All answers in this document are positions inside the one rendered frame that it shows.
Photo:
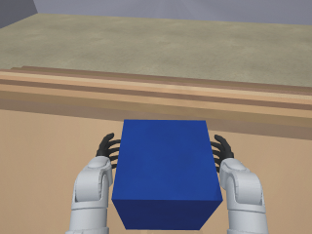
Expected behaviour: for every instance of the left robot forearm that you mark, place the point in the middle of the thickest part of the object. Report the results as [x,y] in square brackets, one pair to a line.
[90,198]

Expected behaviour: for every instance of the right robot hand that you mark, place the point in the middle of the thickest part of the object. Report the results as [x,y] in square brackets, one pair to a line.
[224,150]

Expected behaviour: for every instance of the carton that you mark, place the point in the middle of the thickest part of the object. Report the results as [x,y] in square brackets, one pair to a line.
[165,177]

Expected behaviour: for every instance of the left robot hand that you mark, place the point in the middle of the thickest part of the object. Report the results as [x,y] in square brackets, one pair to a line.
[103,149]

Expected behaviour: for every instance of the right robot forearm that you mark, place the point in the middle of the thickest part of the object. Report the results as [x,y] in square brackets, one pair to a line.
[244,198]

